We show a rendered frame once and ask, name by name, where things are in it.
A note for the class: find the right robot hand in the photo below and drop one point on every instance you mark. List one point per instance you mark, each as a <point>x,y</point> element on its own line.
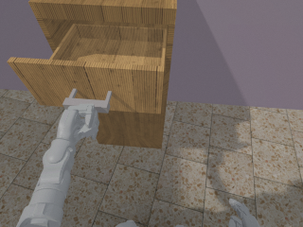
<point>243,212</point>

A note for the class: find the cabinet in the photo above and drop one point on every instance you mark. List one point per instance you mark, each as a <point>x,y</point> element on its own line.
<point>55,17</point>

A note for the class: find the drawer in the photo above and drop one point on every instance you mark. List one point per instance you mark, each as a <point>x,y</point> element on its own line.
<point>129,61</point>

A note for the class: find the left robot hand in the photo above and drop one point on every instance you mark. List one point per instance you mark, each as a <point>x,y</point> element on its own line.
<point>73,128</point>

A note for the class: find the left robot forearm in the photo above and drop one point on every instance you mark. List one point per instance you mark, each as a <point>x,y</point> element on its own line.
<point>45,208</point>

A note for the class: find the handle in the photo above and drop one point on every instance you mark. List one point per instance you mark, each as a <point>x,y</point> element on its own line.
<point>101,106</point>

